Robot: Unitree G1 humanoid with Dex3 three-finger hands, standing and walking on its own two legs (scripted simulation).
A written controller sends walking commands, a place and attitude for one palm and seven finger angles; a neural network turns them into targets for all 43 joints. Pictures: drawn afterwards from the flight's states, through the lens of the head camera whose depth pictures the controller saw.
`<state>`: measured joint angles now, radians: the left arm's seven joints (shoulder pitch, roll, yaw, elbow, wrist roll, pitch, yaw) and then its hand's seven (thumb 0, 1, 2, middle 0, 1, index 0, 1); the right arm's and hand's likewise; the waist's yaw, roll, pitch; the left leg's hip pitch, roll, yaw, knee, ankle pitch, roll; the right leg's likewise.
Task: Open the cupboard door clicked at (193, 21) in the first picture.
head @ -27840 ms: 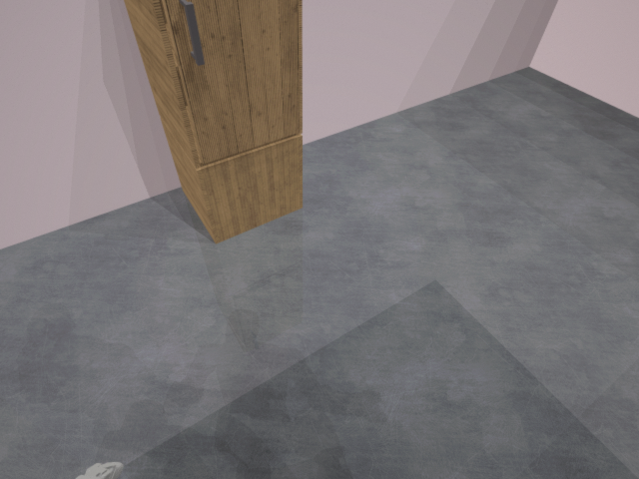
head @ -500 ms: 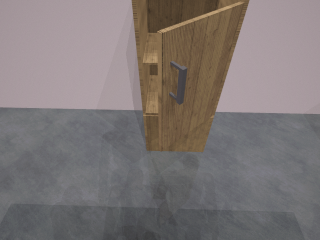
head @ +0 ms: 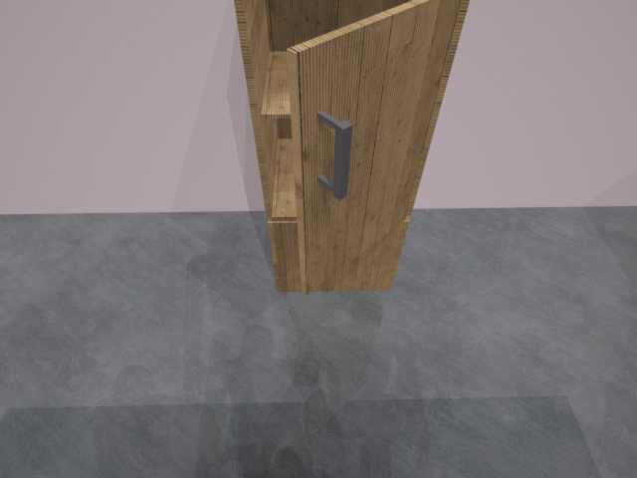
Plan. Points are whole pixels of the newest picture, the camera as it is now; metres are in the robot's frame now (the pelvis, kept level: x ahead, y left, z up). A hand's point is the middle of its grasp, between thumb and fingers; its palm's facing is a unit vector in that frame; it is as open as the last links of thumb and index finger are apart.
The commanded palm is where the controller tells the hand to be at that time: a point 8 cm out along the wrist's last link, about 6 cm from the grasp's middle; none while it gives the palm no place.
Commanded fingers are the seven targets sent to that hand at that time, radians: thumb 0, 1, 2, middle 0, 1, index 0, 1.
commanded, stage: walk to a spot facing it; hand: left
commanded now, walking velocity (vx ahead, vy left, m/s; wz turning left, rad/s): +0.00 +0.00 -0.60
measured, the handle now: (332, 157) +0.58 +0.02 +0.07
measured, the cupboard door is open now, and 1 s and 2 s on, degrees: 41 41 41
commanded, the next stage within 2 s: none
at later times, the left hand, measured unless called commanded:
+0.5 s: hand out of the picture +0.09 +0.14 -0.15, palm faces -0.17 -0.94 -0.29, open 7.4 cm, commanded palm none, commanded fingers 0.00 0.90 0.90 -0.20 -0.30 -0.20 -0.30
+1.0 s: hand (228, 418) +0.23 +0.16 -0.17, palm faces -0.46 -0.86 -0.23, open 7.4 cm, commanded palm none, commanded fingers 0.00 0.90 0.90 -0.20 -0.30 -0.20 -0.30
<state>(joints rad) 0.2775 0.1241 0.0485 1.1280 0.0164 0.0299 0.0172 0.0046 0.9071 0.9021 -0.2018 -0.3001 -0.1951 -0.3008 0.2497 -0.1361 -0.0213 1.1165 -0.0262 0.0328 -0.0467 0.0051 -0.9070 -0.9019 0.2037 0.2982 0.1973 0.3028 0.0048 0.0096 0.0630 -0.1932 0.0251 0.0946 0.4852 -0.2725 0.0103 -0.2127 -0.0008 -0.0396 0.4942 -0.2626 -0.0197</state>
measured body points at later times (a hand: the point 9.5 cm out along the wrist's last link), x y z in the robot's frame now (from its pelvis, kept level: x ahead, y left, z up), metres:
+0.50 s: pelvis +0.01 -0.05 +0.00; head +0.06 -0.09 +0.45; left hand +0.10 +0.19 -0.13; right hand +0.06 -0.32 -0.15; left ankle +0.02 +0.13 -0.65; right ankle -0.02 -0.10 -0.74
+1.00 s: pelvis +0.06 +0.00 +0.00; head +0.13 +0.00 +0.45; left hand +0.26 +0.21 -0.16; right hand +0.01 -0.25 -0.13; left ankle +0.10 +0.11 -0.74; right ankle -0.04 -0.10 -0.65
